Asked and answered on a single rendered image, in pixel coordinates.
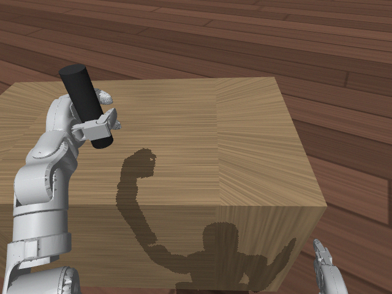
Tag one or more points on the left robot hand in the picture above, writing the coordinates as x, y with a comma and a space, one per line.
63, 116

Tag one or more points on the right robot hand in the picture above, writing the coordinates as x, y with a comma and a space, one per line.
328, 276

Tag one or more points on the left robot arm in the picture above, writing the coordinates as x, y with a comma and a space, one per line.
40, 225

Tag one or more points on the can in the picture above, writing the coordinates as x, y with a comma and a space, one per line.
81, 91

